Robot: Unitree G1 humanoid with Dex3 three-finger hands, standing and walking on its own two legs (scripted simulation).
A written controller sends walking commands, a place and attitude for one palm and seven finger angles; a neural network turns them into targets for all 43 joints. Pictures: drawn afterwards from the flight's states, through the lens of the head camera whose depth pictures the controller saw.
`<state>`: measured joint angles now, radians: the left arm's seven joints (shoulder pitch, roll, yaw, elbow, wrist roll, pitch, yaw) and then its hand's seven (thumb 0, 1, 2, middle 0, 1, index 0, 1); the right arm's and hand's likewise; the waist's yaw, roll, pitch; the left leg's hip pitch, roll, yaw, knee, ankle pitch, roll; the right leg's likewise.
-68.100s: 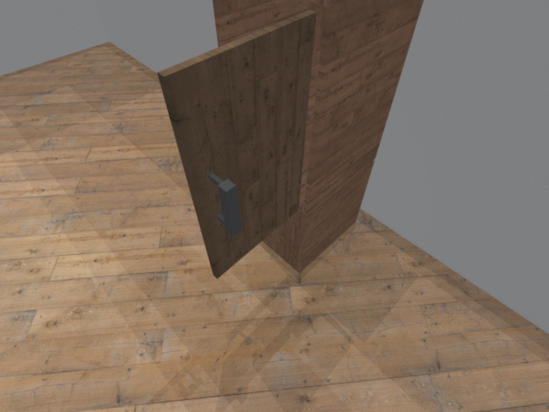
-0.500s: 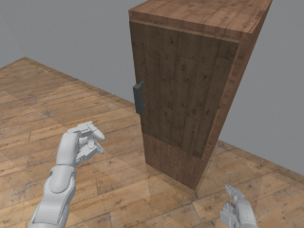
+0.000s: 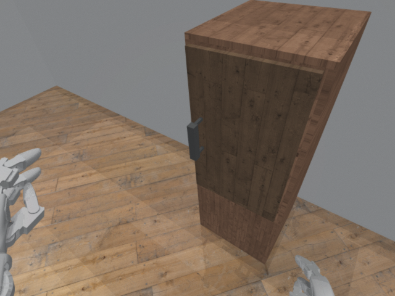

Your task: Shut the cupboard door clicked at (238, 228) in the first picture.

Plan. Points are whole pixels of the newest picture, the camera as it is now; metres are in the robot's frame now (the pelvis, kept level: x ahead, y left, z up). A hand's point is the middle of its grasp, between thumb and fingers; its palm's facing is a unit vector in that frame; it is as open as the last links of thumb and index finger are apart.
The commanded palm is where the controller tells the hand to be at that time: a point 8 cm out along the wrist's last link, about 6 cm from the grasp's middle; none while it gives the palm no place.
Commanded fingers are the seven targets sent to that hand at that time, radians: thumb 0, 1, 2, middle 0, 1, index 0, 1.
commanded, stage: draw the hand back to the body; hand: left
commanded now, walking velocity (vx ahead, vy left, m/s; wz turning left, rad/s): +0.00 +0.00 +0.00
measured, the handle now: (197, 138) +0.61 +0.09 -0.05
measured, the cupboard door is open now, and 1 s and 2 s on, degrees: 2 2 2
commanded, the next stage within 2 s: step back with the hand held close in 0.34 s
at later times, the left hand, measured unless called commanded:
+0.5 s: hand (41, 216) +0.18 +0.26 +0.16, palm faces +0.47 -0.78 -0.41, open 7.4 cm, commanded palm +0.13 +0.30 +0.17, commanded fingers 0.00 0.90 0.90 -0.20 -0.30 -0.20 -0.30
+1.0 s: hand (12, 240) +0.14 +0.29 +0.15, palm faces +0.42 -0.76 -0.49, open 7.4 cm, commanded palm +0.08 +0.32 +0.17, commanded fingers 0.00 0.90 0.90 -0.20 -0.30 -0.20 -0.30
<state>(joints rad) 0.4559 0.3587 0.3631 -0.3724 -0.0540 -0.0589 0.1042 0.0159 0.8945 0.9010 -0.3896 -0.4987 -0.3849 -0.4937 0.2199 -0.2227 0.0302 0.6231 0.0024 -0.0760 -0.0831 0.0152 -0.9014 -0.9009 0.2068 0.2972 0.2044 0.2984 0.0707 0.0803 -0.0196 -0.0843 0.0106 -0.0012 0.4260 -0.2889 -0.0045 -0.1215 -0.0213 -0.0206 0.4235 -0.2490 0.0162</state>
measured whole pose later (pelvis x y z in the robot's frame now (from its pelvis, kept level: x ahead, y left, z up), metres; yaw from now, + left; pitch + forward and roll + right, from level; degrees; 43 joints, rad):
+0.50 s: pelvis -0.02 +0.00 +0.00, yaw -1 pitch -4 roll +0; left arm 0.44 0.34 0.37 -0.35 -0.05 -0.10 0.11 0.01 0.89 0.90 -0.21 -0.30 -0.21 -0.30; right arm 0.22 -0.22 0.03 0.64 0.00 -0.12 -0.09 0.02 -0.90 -0.90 0.21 0.30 0.20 0.30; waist 0.06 0.07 0.00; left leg -0.09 0.02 0.01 0.43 -0.27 -0.01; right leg -0.13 -0.01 -0.01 0.42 -0.22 0.01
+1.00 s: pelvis -0.07 +0.03 -0.01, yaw -1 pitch +0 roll +0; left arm 0.53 0.41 0.44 -0.43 -0.03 -0.18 0.15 0.01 0.89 0.90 -0.21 -0.30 -0.21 -0.30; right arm 0.21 -0.23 0.00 0.55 0.02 -0.02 -0.09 0.01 -0.90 -0.90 0.21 0.30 0.20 0.30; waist 0.00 0.01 -0.01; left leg -0.33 -0.01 0.04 0.58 -0.26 0.04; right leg -0.35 -0.04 0.02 0.53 -0.18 0.05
